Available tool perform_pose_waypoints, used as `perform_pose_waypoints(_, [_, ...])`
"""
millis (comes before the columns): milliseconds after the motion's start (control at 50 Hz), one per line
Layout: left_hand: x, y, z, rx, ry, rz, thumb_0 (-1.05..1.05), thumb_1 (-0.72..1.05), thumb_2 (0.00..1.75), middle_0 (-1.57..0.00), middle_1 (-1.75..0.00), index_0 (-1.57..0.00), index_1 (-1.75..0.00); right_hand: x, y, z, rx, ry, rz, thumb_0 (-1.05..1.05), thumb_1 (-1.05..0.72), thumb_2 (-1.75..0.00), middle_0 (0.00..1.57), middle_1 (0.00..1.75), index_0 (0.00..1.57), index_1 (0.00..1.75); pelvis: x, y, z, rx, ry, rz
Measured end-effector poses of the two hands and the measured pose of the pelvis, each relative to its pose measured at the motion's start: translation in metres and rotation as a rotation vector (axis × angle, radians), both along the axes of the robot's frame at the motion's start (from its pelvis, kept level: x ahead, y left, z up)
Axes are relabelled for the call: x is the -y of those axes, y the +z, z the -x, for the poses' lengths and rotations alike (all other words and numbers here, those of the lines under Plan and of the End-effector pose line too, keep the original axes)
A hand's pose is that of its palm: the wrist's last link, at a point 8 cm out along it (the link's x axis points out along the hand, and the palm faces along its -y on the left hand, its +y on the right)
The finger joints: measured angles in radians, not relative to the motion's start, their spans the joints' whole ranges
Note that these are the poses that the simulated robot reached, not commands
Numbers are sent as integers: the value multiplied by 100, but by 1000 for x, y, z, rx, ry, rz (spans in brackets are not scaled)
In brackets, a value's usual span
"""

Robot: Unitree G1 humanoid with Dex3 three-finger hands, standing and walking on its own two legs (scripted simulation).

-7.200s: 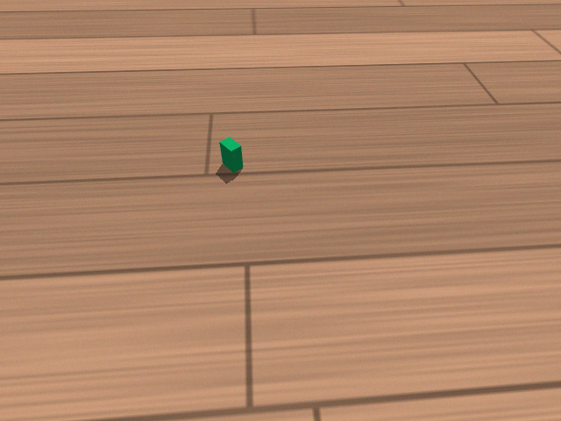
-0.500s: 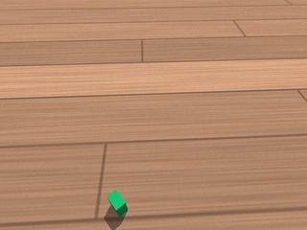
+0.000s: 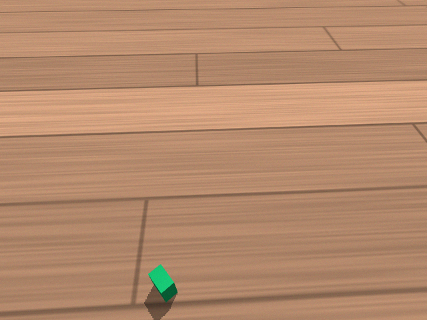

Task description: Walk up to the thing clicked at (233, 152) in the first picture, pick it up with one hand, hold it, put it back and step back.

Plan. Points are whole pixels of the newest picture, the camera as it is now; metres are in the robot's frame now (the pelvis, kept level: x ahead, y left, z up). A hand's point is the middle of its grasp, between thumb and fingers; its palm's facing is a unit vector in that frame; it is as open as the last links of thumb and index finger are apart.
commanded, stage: stand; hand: left
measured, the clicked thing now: (163, 283) +0.39 +0.21 -0.71
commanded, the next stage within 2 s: go down in 0.62 s
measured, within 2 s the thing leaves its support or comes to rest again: neither
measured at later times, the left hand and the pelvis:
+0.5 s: hand out of the picture +0.07 +0.26 -0.16, palm faces -0.03 -0.94 -0.35, open 7.4 cm; pelvis +0.00 +0.00 +0.00, yaw +0 degrees
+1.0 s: hand out of the picture +0.16 +0.26 -0.17, palm faces +0.05 -0.94 -0.33, open 11.7 cm; pelvis -0.01 +0.00 -0.02, yaw +0 degrees
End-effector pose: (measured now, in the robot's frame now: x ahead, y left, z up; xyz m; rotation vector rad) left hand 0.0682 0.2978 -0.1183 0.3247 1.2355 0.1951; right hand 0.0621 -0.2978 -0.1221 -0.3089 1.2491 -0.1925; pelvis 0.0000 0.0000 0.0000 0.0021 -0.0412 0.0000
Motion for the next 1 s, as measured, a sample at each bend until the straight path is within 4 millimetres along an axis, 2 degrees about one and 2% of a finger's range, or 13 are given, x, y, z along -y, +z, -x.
perform_pose_waypoints(260, [-1, 1, -5, 21, -7, -1, 1, 90, 89, -20, -30, -20, -30, -2, 2, -5, 21, -1, 1, 0, -91, -90, 20, 30, 20, 30, -2, 0, 0, 6, -2, 0])
perform_pose_waypoints(580, [-3, -1, 5, -12, 0, -1, 1, 90, 89, -20, -30, -20, -30, -2, 0, 4, -11, -5, -2, 0, -91, -90, 20, 30, 20, 30, -2, 0, 1, 1, -1, -1])
perform_pose_waypoints(740, [-3, -1, 5, -21, 4, 0, 1, 90, 89, -20, -30, -20, -30, -2, -1, 3, -17, -4, 0, 0, -91, -90, 20, 30, 20, 30, -2, 0, -2, -3, 0, -2])
perform_pose_waypoints(780, [0, 0, -5, 33, 27, 2, 1, 88, 87, -19, -28, -18, -28, -5, 0, -3, 36, -8, 1, 0, -91, -90, 20, 30, 20, 30, -3, -2, -1, -25, 7, -2])
perform_pose_waypoints(840, [2, -4, -30, 96, 50, 9, 1, 80, 79, -15, -22, -13, -22, -16, -2, -12, 105, 1, -12, 1, -91, -90, 20, 30, 20, 30, -3, -7, 6, -57, 13, 0])
perform_pose_waypoints(920, [-1, -10, -66, 146, 32, 19, 1, 62, 60, -10, -15, -9, -16, -30, -6, -18, 159, -6, -32, 0, -91, -90, 20, 30, 20, 30, -1, -15, 11, -115, 8, -1])
perform_pose_waypoints(1000, [-9, -12, -84, 175, 20, 13, 1, 42, 42, -8, -12, -7, -12, -40, -9, -19, 195, -22, -48, 0, -89, -90, 20, 30, 20, 30, -3, -22, 9, -148, -1, 1])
